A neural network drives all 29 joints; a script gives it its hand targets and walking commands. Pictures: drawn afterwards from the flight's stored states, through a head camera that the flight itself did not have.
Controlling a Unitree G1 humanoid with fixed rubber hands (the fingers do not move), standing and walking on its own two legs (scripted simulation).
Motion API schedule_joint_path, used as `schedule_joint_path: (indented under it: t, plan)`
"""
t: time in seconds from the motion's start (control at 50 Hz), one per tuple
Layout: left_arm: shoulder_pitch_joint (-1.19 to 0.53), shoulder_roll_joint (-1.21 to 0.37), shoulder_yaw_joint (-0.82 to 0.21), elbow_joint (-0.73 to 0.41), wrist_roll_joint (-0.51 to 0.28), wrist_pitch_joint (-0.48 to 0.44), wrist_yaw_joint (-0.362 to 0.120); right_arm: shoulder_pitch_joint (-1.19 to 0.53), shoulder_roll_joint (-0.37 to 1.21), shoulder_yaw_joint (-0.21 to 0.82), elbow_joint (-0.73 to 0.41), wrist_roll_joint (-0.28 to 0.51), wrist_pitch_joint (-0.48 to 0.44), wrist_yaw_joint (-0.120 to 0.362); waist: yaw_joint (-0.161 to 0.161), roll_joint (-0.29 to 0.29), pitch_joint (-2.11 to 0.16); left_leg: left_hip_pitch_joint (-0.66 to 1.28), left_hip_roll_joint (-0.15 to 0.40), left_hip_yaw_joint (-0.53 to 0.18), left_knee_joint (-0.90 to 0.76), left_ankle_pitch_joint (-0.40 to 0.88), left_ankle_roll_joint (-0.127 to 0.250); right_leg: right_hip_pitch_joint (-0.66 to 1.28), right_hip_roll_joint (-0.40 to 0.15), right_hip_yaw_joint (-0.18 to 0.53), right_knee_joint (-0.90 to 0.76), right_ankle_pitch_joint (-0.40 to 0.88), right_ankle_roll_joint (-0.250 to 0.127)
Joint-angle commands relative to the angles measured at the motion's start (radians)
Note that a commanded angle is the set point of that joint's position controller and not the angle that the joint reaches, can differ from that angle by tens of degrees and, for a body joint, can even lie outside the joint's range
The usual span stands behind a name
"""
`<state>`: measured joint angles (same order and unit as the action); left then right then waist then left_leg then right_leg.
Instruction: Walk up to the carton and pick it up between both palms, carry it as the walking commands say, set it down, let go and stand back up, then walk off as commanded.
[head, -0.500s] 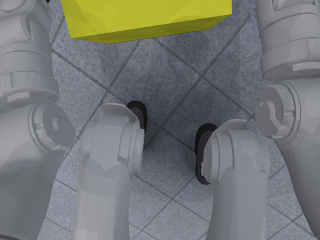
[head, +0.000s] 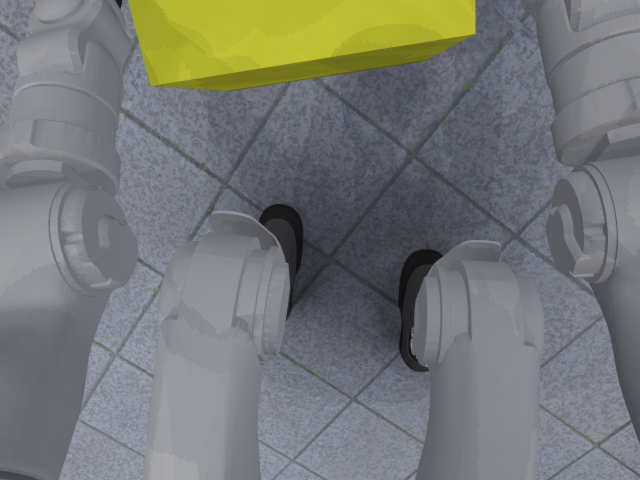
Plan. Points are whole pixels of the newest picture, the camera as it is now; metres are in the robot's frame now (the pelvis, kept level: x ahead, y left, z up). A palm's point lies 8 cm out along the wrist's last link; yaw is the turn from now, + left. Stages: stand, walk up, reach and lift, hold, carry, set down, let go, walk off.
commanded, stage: set down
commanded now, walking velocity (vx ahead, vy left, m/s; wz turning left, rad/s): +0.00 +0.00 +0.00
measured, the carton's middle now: out of the picture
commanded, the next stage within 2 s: let go in 1.60 s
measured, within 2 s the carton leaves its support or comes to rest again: neither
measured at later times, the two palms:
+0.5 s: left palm out of the picture +0.52 +0.30 -0.13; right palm out of the picture +0.61 -0.11 -0.13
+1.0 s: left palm out of the picture +0.52 +0.32 +0.02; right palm out of the picture +0.62 -0.11 +0.02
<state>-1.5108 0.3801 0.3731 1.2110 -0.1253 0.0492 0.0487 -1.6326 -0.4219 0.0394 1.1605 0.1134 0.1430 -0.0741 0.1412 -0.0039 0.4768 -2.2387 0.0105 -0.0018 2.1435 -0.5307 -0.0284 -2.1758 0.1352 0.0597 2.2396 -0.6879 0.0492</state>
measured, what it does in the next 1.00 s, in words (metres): rises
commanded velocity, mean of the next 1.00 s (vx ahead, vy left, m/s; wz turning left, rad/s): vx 0.00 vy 0.00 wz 0.00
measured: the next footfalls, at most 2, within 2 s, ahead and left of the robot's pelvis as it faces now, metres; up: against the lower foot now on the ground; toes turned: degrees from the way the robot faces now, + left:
none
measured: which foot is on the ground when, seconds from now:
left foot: down 0.00-1.00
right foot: down 0.00-1.00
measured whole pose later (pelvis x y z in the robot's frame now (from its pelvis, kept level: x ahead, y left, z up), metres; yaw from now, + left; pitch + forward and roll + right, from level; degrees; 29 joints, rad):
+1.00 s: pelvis +0.01 +0.01 +0.13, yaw +0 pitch +49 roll -1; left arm -1.28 0.36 0.41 0.80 -0.09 0.27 0.01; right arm -1.49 -0.46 -0.12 0.96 0.04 0.30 0.01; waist 0.14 -0.04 0.06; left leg -2.09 -0.01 -0.01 1.65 -0.42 -0.01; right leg -2.02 0.06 0.04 1.72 -0.56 0.03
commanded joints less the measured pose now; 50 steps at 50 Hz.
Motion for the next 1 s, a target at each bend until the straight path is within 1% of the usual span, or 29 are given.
schedule_joint_path:
  t: [0.0, 0.08, 0.2, 0.26, 0.32, 0.38, 0.5, 0.6, 0.68, 0.8, 0.98]
  plan:
    - [-0.196, 0.175, 0.009, -0.079, -0.005, -0.028, 0.005, -0.307, -0.086, 0.015, -0.113, 0.029, -0.023, 0.004, 0.129, -0.174, -1.158, 0.634, 0.004, 0.028, -0.090, 0.507, 0.002, 0.349, -0.089, -0.042, -0.187, 0.359, -0.005]
    - [-0.167, 0.193, 0.024, -0.076, 0.004, -0.028, 0.002, -0.281, -0.103, 0.014, -0.090, 0.038, -0.019, 0.016, 0.134, -0.167, -1.147, 0.638, 0.010, 0.024, -0.093, 0.510, 0.002, 0.313, -0.094, -0.046, -0.184, 0.343, -0.006]
    - [-0.168, 0.210, 0.008, -0.108, -0.022, -0.024, -0.012, -0.276, -0.126, 0.002, -0.092, 0.039, -0.013, 0.024, 0.113, -0.160, -1.147, 0.619, 0.017, 0.024, -0.098, 0.486, 0.002, 0.326, -0.100, -0.047, -0.186, 0.327, -0.015]
    - [-0.182, 0.220, -0.001, -0.166, -0.045, -0.018, -0.012, -0.296, -0.134, -0.002, -0.158, 0.043, -0.007, 0.019, 0.109, -0.166, -1.249, 0.659, 0.013, 0.031, -0.106, 0.505, 0.005, 0.391, -0.099, -0.051, -0.195, 0.346, -0.019]
    - [-0.188, 0.243, 0.004, -0.222, -0.059, 0.000, -0.006, -0.316, -0.150, -0.008, -0.233, 0.044, 0.014, 0.007, 0.117, -0.181, -1.394, 0.714, 0.003, 0.051, -0.125, 0.521, 0.008, 0.478, -0.092, -0.062, -0.208, 0.364, -0.020]
    - [-0.177, 0.257, 0.010, -0.254, -0.058, 0.028, -0.002, -0.315, -0.163, -0.018, -0.269, 0.042, 0.042, 0.001, 0.117, -0.182, -1.477, 0.757, -0.005, 0.069, -0.156, 0.509, 0.011, 0.514, -0.086, -0.076, -0.237, 0.346, -0.020]
    - [-0.132, 0.229, 0.013, -0.293, -0.033, 0.084, -0.008, -0.263, -0.169, -0.059, -0.253, 0.024, 0.079, 0.016, 0.096, -0.134, -1.494, 0.809, -0.013, 0.084, -0.237, 0.474, 0.009, 0.465, -0.077, -0.093, -0.326, 0.297, -0.027]
    - [-0.122, 0.203, 0.010, -0.375, -0.015, 0.120, -0.020, -0.235, -0.175, -0.108, -0.244, -0.011, 0.096, 0.035, 0.068, -0.092, -1.501, 0.835, -0.023, 0.084, -0.313, 0.462, 0.003, 0.436, -0.067, -0.101, -0.406, 0.282, -0.033]
    - [-0.104, 0.187, 0.015, -0.426, 0.000, 0.149, -0.026, -0.222, -0.174, -0.136, -0.249, -0.035, 0.111, 0.051, 0.060, -0.078, -1.519, 0.865, -0.032, 0.084, -0.377, 0.463, 0.001, 0.436, -0.057, -0.109, -0.468, 0.273, -0.035]
    - [-0.049, 0.170, 0.037, -0.472, 0.028, 0.185, -0.031, -0.194, -0.168, -0.162, -0.271, -0.063, 0.131, 0.073, 0.065, -0.085, -1.558, 0.921, -0.043, 0.083, -0.476, 0.490, -0.003, 0.476, -0.045, -0.118, -0.562, 0.285, -0.033]
    - [0.033, 0.161, 0.062, -0.544, 0.039, 0.210, -0.038, -0.138, -0.159, -0.181, -0.336, -0.080, 0.148, 0.088, 0.071, -0.119, -1.642, 1.041, -0.049, 0.082, -0.620, 0.598, -0.006, 0.609, -0.031, -0.122, -0.707, 0.377, -0.023]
